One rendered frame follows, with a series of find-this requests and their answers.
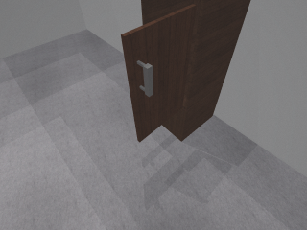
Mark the cupboard door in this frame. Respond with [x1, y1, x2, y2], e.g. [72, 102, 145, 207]
[121, 4, 197, 142]

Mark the handle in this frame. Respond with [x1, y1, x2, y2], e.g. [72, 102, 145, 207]
[136, 60, 154, 97]

